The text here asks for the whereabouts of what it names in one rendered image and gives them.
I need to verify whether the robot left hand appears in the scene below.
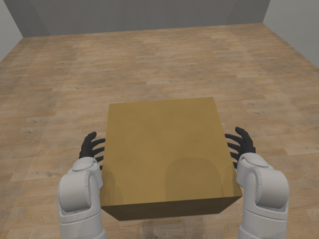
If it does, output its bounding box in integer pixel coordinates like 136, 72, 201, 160
79, 132, 106, 170

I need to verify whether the carton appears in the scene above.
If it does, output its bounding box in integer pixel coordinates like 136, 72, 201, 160
99, 97, 243, 221

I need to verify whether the right robot forearm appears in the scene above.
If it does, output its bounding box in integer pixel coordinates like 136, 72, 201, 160
236, 152, 290, 239

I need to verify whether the left robot forearm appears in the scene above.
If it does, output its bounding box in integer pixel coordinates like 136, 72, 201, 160
57, 157, 107, 239

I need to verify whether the robot right hand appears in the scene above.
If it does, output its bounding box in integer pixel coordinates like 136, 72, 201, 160
225, 127, 256, 169

